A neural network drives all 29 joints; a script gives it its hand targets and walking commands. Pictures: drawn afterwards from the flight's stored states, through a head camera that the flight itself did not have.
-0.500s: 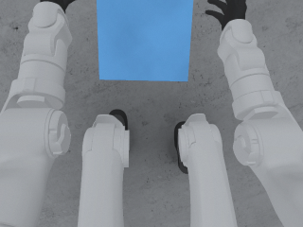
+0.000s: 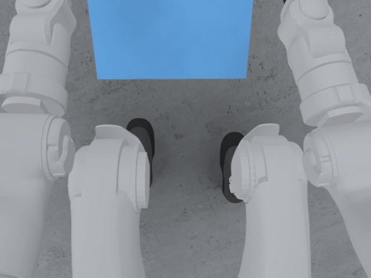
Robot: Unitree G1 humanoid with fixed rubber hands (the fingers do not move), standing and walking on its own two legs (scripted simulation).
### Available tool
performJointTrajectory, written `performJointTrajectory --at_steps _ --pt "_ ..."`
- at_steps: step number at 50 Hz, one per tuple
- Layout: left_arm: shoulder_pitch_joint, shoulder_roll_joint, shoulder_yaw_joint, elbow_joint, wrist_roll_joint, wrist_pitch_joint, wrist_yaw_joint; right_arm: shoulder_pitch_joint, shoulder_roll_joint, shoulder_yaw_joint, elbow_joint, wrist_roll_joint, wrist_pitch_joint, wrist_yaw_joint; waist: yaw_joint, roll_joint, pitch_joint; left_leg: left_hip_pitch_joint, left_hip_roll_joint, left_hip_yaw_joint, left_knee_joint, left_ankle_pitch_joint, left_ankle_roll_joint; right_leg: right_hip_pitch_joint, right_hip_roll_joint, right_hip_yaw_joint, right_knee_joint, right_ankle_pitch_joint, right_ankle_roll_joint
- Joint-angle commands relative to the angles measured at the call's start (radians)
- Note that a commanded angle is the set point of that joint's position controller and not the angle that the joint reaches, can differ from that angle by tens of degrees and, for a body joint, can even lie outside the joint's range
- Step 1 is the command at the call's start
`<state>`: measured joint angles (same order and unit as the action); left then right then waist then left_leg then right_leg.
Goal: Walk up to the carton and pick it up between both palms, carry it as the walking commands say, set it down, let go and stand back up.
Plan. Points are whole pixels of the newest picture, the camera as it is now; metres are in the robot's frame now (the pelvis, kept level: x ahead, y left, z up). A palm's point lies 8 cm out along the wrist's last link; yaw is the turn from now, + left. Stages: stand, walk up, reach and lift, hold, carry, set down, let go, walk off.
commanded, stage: reach and lift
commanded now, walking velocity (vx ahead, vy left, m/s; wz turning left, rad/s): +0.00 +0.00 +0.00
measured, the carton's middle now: out of the picture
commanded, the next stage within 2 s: none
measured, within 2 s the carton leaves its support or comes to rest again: leaves its support in 1.04 s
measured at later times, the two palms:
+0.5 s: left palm out of the picture +0.53 +0.20 -0.18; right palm out of the picture +0.53 -0.08 -0.18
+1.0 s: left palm out of the picture +0.53 +0.20 -0.18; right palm out of the picture +0.54 -0.08 -0.18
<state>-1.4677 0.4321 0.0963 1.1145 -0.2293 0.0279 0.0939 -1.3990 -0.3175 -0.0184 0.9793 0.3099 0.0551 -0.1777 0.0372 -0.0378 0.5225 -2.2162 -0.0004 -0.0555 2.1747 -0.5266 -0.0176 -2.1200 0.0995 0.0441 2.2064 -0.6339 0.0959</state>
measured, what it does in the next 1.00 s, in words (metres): stands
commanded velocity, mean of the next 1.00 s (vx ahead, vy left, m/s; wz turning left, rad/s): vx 0.00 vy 0.00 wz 0.00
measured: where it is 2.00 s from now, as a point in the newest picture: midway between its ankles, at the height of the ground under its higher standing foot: (187, 172)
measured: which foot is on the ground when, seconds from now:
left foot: down 0.00-1.00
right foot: down 0.00-1.00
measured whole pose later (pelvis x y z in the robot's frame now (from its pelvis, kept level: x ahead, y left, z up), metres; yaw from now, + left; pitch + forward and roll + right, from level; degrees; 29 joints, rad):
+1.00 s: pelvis +0.00 +0.00 -0.01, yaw -1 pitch +35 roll -2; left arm -1.46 0.30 0.27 1.11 -0.02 0.13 0.08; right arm -1.43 -0.12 -0.31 1.03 -0.01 0.13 -0.13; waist 0.05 -0.03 0.37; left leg -2.28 -0.01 -0.05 2.19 -0.52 -0.02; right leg -2.20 0.14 0.07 2.22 -0.64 0.12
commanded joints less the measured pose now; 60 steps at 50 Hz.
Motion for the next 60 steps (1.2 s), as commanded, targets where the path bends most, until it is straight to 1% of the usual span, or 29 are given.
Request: performJointTrajectory --at_steps 1,5,8,10,12,14,15,16,17,18,19,23,24,25,28,30,31,32,34,41,45,49,51,52,53,56,58,59,60 --pt "-0.216 0.124 0.022 -0.156 -0.007 -0.048 -0.001 -0.209 -0.034 -0.029 -0.091 -0.015 -0.040 -0.004 0.049 0.064 -1.616 0.810 -0.008 0.099 -0.101 0.472 0.001 0.429 -0.018 -0.106 -0.188 0.398 -0.035" --pt "-0.252 0.083 -0.037 -0.181 -0.021 -0.048 -0.011 -0.215 -0.016 -0.070 -0.080 -0.018 -0.045 -0.002 0.003 0.148 -1.560 0.847 -0.012 0.066 -0.121 0.502 -0.004 0.349 -0.010 -0.111 -0.188 0.404 -0.046" --pt "-0.258 0.100 -0.013 -0.107 -0.026 -0.032 -0.010 -0.189 -0.059 -0.109 0.036 -0.094 -0.051 0.000 -0.075 0.088 -1.487 0.781 -0.016 0.071 -0.126 0.382 -0.016 0.323 -0.034 -0.127 -0.202 0.308 -0.042" --pt "-0.285 0.098 0.012 -0.142 0.024 -0.044 -0.001 -0.253 -0.035 -0.118 -0.038 -0.095 -0.052 -0.003 0.007 0.123 -1.364 0.710 -0.021 0.058 -0.153 0.344 -0.009 0.209 -0.014 -0.101 -0.225 0.239 -0.043" --pt "-0.338 0.093 -0.023 -0.075 -0.005 -0.037 -0.003 -0.309 -0.029 -0.109 -0.001 -0.104 -0.048 0.002 -0.037 0.055 -1.346 0.687 -0.013 0.044 -0.168 0.256 0.001 0.266 -0.027 -0.115 -0.212 0.193 -0.044" --pt "-0.289 0.057 0.007 -0.017 0.017 -0.029 -0.005 -0.325 0.031 -0.054 0.034 -0.093 -0.040 0.016 0.029 0.011 -1.290 0.599 -0.017 0.068 -0.179 0.201 -0.002 0.302 -0.030 -0.093 -0.237 0.165 -0.053" --pt "-0.262 0.068 -0.005 0.056 0.037 -0.017 -0.009 -0.335 -0.018 -0.134 0.024 -0.108 -0.043 0.007 -0.012 0.070 -1.295 0.580 -0.009 0.047 -0.192 0.148 0.006 0.302 -0.027 -0.102 -0.222 0.152 -0.046" --pt "-0.294 0.006 -0.007 0.006 0.041 -0.028 -0.007 -0.395 0.044 -0.070 -0.036 -0.105 -0.054 0.008 0.052 0.058 -1.292 0.579 -0.025 0.065 -0.191 0.217 0.001 0.323 -0.020 -0.085 -0.245 0.185 -0.050" --pt "-0.283 0.005 -0.013 0.063 0.025 -0.023 -0.012 -0.372 0.000 -0.078 0.002 -0.116 -0.049 0.005 0.002 0.040 -1.351 0.645 -0.014 0.049 -0.180 0.231 0.000 0.322 -0.027 -0.097 -0.240 0.191 -0.036" --pt "-0.296 0.008 -0.003 0.032 0.053 -0.030 -0.007 -0.370 0.049 -0.040 -0.020 -0.102 -0.056 0.007 0.074 0.029 -1.355 0.660 -0.018 0.055 -0.164 0.276 -0.003 0.314 -0.016 -0.091 -0.229 0.217 -0.040" --pt "-0.304 0.028 0.010 -0.004 0.055 -0.041 0.005 -0.401 0.055 -0.050 -0.064 -0.101 -0.067 0.002 0.030 -0.009 -1.406 0.649 -0.024 0.050 -0.175 0.276 0.008 0.370 -0.018 -0.116 -0.215 0.247 -0.033" --pt "-0.305 -0.028 -0.001 0.018 0.066 -0.051 0.006 -0.341 0.102 -0.037 -0.014 -0.098 -0.064 -0.011 0.053 0.044 -1.462 0.691 -0.031 0.067 -0.182 0.304 -0.001 0.408 0.000 -0.111 -0.232 0.272 -0.034" --pt "-0.363 -0.050 -0.033 -0.028 0.053 -0.055 0.009 -0.324 0.124 -0.050 -0.009 -0.120 -0.065 -0.014 -0.007 0.040 -1.469 0.710 -0.031 0.057 -0.174 0.350 -0.003 0.386 0.011 -0.112 -0.228 0.321 -0.041" --pt "-0.324 -0.091 -0.047 -0.009 0.047 -0.055 -0.002 -0.331 0.130 -0.043 -0.023 -0.119 -0.063 -0.007 0.027 0.078 -1.422 0.706 -0.036 0.059 -0.154 0.377 0.003 0.362 0.006 -0.090 -0.225 0.327 -0.048" --pt "-0.351 -0.175 -0.088 -0.058 0.010 -0.062 -0.007 -0.313 0.222 -0.012 -0.031 -0.139 -0.078 0.012 -0.025 0.045 -1.470 0.745 -0.048 0.038 -0.156 0.441 0.010 0.373 0.015 -0.110 -0.208 0.375 -0.040" --pt "-0.366 -0.330 -0.141 -0.048 0.025 -0.049 -0.028 -0.356 0.330 0.006 -0.036 -0.150 -0.077 0.033 -0.012 0.094 -1.434 0.746 -0.054 0.050 -0.153 0.461 0.007 0.340 0.028 -0.105 -0.221 0.384 -0.049" --pt "-0.349 -0.326 -0.111 -0.023 0.043 -0.050 -0.031 -0.347 0.381 0.034 -0.004 -0.164 -0.061 0.047 -0.003 0.022 -1.382 0.745 -0.058 0.042 -0.173 0.458 0.014 0.324 0.032 -0.117 -0.224 0.364 -0.032" --pt "-0.379 -0.480 -0.139 -0.038 0.044 -0.041 -0.061 -0.448 0.476 0.051 -0.056 -0.148 -0.067 0.076 0.044 0.073 -1.427 0.787 -0.065 0.046 -0.147 0.431 0.002 0.306 0.025 -0.097 -0.204 0.316 -0.049" --pt "-0.512 -0.692 -0.191 -0.102 0.039 -0.033 -0.113 -0.513 0.750 0.089 -0.047 -0.168 -0.047 0.136 0.021 0.051 -1.451 0.753 -0.078 0.075 -0.150 0.434 -0.002 0.385 0.052 -0.111 -0.206 0.341 -0.052" --pt "-0.501 -1.019 -0.130 -0.086 0.139 0.058 -0.229 -0.600 0.980 0.044 -0.101 -0.253 0.008 0.251 0.021 0.027 -1.328 0.592 -0.118 0.100 -0.121 0.327 0.023 0.271 0.082 -0.126 -0.188 0.251 -0.064" --pt "-0.465 -0.991 -0.078 -0.136 0.174 0.092 -0.269 -0.572 1.079 0.039 -0.119 -0.261 0.058 0.280 0.079 -0.047 -1.242 0.505 -0.124 0.105 -0.124 0.296 0.038 0.227 0.085 -0.134 -0.180 0.239 -0.049" --pt "-0.470 -1.050 -0.085 -0.138 0.177 0.111 -0.297 -0.505 1.082 0.009 -0.066 -0.298 0.080 0.290 0.032 -0.021 -1.297 0.552 -0.101 0.099 -0.121 0.329 0.016 0.259 0.076 -0.137 -0.161 0.288 -0.054" --pt "-0.421 -1.078 -0.103 -0.142 0.170 0.106 -0.301 -0.540 1.095 0.044 -0.131 -0.261 0.063 0.286 0.102 -0.017 -1.287 0.533 -0.117 0.127 -0.111 0.359 0.016 0.303 0.081 -0.125 -0.182 0.294 -0.053" --pt "-0.428 -1.062 -0.112 -0.142 0.146 0.107 -0.305 -0.551 1.099 0.036 -0.134 -0.246 0.065 0.284 0.068 0.011 -1.333 0.556 -0.106 0.119 -0.106 0.362 0.016 0.287 0.085 -0.127 -0.157 0.316 -0.057" --pt "-0.488 -1.078 -0.112 -0.204 0.166 0.094 -0.300 -0.547 1.186 0.059 -0.097 -0.268 0.075 0.288 0.083 -0.071 -1.317 0.526 -0.116 0.099 -0.113 0.351 0.033 0.297 0.098 -0.130 -0.148 0.323 -0.058" --pt "-0.414 -1.116 -0.153 -0.160 0.164 0.115 -0.303 -0.540 1.130 0.030 -0.111 -0.254 0.064 0.281 0.069 0.023 -1.322 0.551 -0.108 0.090 -0.121 0.386 0.021 0.246 0.086 -0.152 -0.132 0.350 -0.058" --pt "-0.435 -1.076 -0.135 -0.206 0.171 0.117 -0.304 -0.512 1.149 0.061 -0.139 -0.269 0.081 0.285 0.073 -0.017 -1.292 0.547 -0.108 0.107 -0.109 0.395 0.025 0.245 0.099 -0.120 -0.160 0.349 -0.057" --pt "-0.438 -1.109 -0.144 -0.223 0.167 0.117 -0.305 -0.525 1.155 0.061 -0.168 -0.251 0.068 0.278 0.091 0.017 -1.362 0.521 -0.113 0.116 -0.109 0.399 0.016 0.304 0.099 -0.116 -0.155 0.368 -0.065" --pt "-0.356 -1.079 -0.065 -0.157 0.210 0.123 -0.312 -0.530 1.171 0.059 -0.128 -0.278 0.082 0.275 0.132 -0.058 -1.293 0.464 -0.113 0.132 -0.108 0.421 0.027 0.311 0.088 -0.109 -0.175 0.388 -0.051"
